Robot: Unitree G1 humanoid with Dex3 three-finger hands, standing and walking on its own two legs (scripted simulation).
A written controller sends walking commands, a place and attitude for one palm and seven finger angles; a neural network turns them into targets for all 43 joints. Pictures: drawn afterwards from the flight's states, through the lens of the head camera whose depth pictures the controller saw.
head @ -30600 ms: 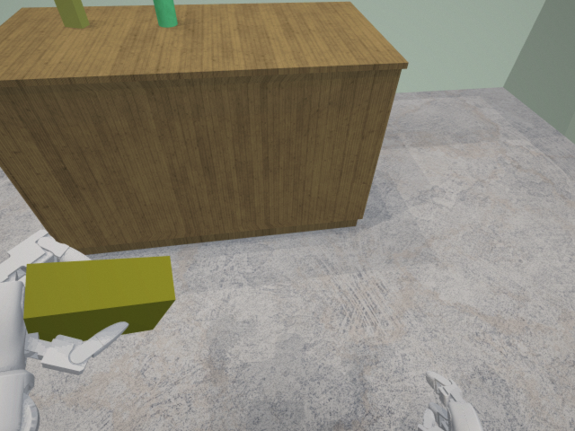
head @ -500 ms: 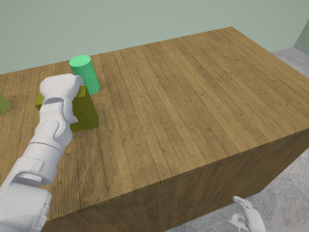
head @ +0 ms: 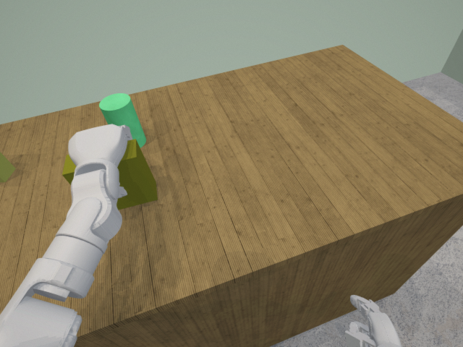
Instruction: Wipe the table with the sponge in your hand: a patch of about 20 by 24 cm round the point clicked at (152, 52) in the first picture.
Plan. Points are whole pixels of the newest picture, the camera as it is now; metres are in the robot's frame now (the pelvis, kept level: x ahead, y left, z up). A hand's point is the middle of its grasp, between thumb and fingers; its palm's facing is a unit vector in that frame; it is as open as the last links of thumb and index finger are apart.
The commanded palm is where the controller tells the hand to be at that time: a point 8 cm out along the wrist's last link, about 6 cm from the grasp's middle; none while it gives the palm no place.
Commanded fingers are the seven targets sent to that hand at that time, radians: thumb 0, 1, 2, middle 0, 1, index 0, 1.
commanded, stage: wipe back along the middle lane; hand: left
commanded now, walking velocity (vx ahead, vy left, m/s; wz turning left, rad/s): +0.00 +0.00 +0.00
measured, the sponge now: (119, 185) +0.37 +0.26 +0.08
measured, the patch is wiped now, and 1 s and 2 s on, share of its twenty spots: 0.45 0.55 0.60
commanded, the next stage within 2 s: slide across to the third lane in 1.34 s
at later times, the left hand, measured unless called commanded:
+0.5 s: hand (116, 185) +0.34 +0.24 +0.12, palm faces +0.04 -0.03 -1.00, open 9.5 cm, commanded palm +0.29 +0.23 +0.16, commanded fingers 0.00 0.10 1.30 -1.20 -1.60 -1.20 -1.60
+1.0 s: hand (119, 207) +0.29 +0.21 +0.13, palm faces +0.12 -0.07 -0.99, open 9.5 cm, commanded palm +0.24 +0.20 +0.16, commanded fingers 0.00 0.10 1.30 -1.20 -1.60 -1.20 -1.60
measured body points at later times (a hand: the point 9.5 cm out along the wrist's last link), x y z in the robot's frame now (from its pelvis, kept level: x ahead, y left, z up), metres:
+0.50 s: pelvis -0.01 -0.02 +0.00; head -0.02 -0.06 +0.45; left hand +0.33 +0.23 +0.18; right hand +0.21 -0.24 -0.10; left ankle -0.02 +0.09 -0.74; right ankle -0.03 -0.11 -0.74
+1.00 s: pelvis -0.01 -0.02 +0.00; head -0.04 -0.07 +0.44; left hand +0.28 +0.21 +0.18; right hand +0.23 -0.22 -0.08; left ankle -0.02 +0.09 -0.74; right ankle -0.03 -0.11 -0.74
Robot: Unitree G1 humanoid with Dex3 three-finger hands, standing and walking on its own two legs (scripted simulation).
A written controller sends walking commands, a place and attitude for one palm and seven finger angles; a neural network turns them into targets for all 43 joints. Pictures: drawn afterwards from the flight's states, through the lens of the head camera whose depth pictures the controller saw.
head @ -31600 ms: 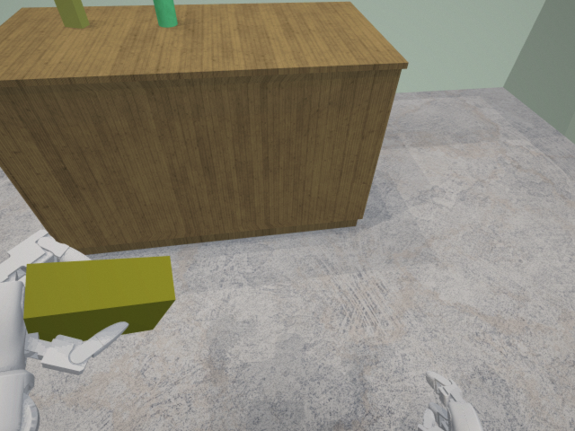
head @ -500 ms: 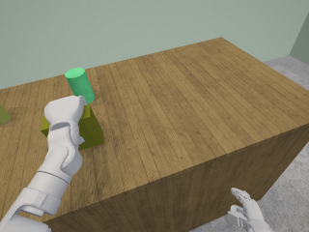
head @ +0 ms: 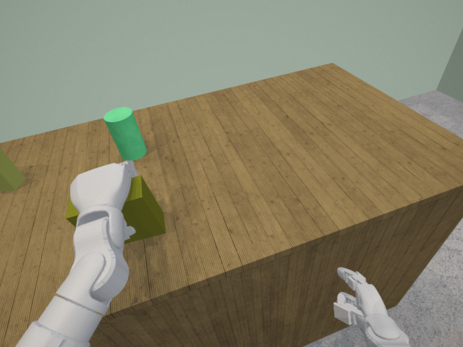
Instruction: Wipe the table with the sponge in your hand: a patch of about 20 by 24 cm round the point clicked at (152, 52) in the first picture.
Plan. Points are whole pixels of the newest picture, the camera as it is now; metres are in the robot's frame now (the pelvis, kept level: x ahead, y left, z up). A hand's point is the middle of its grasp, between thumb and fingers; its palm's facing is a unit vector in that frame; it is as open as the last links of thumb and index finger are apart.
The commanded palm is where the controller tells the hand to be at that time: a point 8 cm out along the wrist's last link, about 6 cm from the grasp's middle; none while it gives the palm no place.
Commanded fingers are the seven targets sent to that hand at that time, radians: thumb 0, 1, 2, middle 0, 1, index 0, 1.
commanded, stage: wipe back along the middle lane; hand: left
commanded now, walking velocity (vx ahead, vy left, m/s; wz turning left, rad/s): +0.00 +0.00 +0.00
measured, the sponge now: (125, 221) +0.30 +0.24 +0.08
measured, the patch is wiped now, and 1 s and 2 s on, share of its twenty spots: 0.55 0.60 0.65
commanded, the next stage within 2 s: slide across to the third lane in 0.34 s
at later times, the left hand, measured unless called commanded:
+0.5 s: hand (116, 230) +0.25 +0.22 +0.13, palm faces +0.22 -0.15 -0.96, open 9.5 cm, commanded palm +0.20 +0.20 +0.17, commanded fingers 0.00 0.10 1.30 -1.20 -1.60 -1.20 -1.60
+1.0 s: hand (163, 218) +0.27 +0.14 +0.15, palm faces +0.18 -0.22 -0.96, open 9.5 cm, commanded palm +0.23 +0.14 +0.20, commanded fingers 0.00 0.10 1.30 -1.20 -1.60 -1.20 -1.60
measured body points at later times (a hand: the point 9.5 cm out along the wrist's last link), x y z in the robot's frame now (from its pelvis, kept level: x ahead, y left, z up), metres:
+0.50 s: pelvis -0.01 -0.01 +0.00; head -0.05 -0.06 +0.44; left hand +0.23 +0.22 +0.19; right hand +0.24 -0.20 -0.07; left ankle -0.01 +0.11 -0.74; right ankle -0.02 -0.09 -0.74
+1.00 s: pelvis -0.03 -0.02 +0.00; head -0.07 -0.08 +0.44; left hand +0.25 +0.15 +0.20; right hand +0.24 -0.20 -0.06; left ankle -0.01 +0.11 -0.74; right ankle -0.02 -0.09 -0.74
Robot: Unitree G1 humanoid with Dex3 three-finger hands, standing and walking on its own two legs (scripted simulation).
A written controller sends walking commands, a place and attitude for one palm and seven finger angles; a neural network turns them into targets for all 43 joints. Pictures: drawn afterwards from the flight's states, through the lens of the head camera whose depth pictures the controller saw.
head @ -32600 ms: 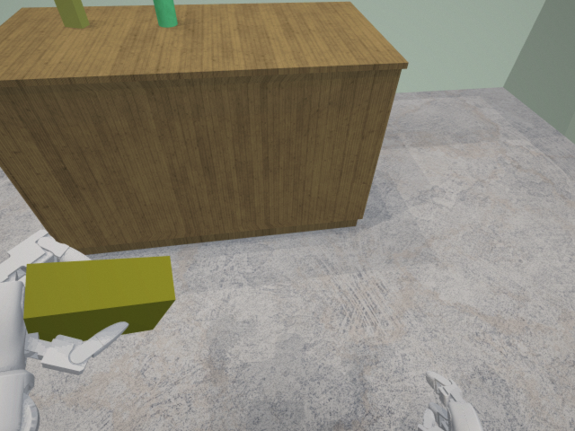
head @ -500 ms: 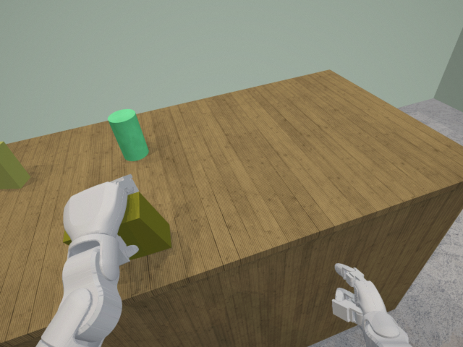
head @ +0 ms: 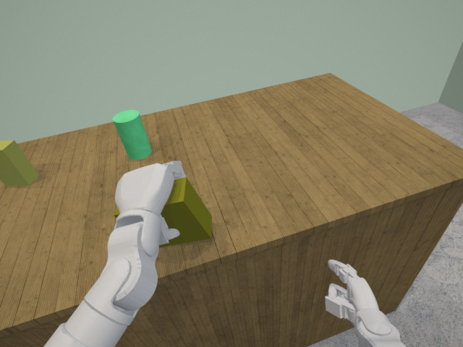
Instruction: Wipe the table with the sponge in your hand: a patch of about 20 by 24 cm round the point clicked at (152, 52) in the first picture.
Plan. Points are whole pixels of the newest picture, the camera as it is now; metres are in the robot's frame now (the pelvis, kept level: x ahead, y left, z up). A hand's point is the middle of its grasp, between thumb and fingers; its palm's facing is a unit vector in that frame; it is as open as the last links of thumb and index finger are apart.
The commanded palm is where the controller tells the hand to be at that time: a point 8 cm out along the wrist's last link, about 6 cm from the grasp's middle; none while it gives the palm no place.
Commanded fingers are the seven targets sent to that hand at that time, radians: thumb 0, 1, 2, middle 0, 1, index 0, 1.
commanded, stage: slide across to the third lane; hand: left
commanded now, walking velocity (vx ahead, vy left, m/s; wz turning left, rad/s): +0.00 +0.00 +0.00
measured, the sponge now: (172, 221) +0.30 +0.16 +0.10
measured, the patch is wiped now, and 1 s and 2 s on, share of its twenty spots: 0.60 0.65 0.80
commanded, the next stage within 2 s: wipe forward along the third lane in 0.08 s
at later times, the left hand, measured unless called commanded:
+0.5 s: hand (174, 193) +0.33 +0.16 +0.14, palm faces +0.13 -0.17 -0.98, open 9.5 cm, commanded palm +0.30 +0.17 +0.19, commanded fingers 0.00 0.10 1.30 -1.20 -1.60 -1.20 -1.60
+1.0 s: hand (171, 180) +0.37 +0.18 +0.13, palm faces +0.03 -0.06 -1.00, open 9.5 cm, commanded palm +0.34 +0.19 +0.17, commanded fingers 0.00 0.10 1.30 -1.20 -1.60 -1.20 -1.60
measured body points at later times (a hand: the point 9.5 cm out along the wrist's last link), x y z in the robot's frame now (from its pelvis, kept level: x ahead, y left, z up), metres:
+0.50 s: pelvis +0.00 -0.01 +0.00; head -0.05 -0.07 +0.45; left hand +0.32 +0.17 +0.19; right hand +0.24 -0.22 -0.07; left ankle +0.02 +0.13 -0.74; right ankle +0.01 -0.07 -0.74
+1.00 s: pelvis +0.00 -0.01 +0.00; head -0.03 -0.06 +0.45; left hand +0.36 +0.18 +0.18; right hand +0.23 -0.23 -0.09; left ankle +0.02 +0.13 -0.74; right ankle +0.01 -0.07 -0.74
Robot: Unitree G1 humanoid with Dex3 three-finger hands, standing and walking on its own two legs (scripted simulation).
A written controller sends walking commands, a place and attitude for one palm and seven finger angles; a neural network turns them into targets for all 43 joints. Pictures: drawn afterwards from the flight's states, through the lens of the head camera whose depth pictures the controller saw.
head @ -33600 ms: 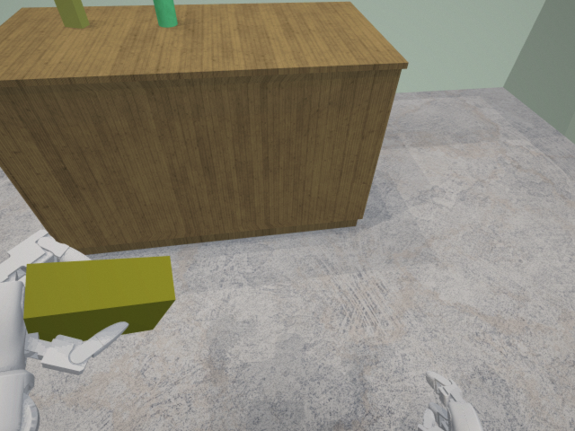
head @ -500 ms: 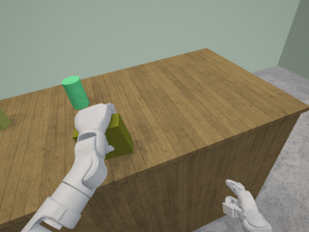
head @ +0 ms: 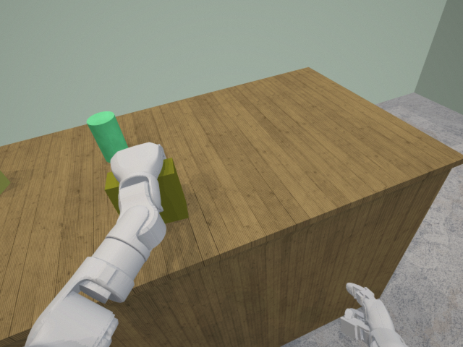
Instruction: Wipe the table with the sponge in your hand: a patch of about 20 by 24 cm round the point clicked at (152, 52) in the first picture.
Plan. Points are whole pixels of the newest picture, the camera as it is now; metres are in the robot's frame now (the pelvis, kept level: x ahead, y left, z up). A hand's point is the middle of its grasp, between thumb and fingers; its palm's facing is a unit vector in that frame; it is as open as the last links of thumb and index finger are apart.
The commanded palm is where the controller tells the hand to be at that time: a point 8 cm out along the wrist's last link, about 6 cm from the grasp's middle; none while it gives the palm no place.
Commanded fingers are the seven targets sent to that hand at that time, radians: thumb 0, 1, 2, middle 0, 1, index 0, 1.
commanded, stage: wipe forward along the third lane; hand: left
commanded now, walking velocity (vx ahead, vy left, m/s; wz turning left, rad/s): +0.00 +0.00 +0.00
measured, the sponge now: (153, 203) +0.36 +0.20 +0.08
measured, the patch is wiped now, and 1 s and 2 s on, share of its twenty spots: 0.65 0.80 0.80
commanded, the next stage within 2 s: wipe back along the third lane in 0.80 s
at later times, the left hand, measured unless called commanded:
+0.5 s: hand (142, 169) +0.41 +0.22 +0.13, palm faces -0.03 -0.04 -1.00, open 9.4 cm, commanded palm +0.39 +0.23 +0.17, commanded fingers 0.00 0.10 1.30 -1.20 -1.60 -1.20 -1.60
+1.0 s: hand (136, 156) +0.45 +0.26 +0.13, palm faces -0.04 -0.04 -1.00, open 9.4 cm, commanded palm +0.41 +0.25 +0.16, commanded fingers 0.00 0.10 1.30 -1.20 -1.60 -1.20 -1.60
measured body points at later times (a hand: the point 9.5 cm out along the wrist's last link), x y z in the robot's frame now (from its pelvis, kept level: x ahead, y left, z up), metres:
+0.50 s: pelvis +0.00 +0.01 +0.00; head -0.02 -0.03 +0.45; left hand +0.40 +0.22 +0.18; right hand +0.17 -0.24 -0.11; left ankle +0.01 +0.14 -0.74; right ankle +0.01 -0.06 -0.74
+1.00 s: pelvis +0.01 +0.03 +0.00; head +0.02 +0.00 +0.45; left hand +0.45 +0.25 +0.18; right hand +0.13 -0.23 -0.13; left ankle +0.01 +0.14 -0.74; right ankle +0.01 -0.06 -0.74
